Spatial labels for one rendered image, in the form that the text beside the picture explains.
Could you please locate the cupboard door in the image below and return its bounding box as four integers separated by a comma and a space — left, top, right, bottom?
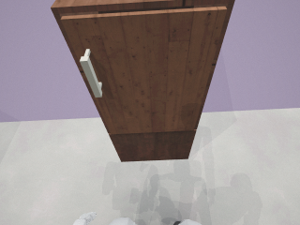
60, 6, 227, 134

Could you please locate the handle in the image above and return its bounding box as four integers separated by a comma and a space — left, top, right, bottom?
80, 49, 102, 98

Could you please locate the robot left hand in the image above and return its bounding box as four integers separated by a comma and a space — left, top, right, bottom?
73, 212, 97, 225

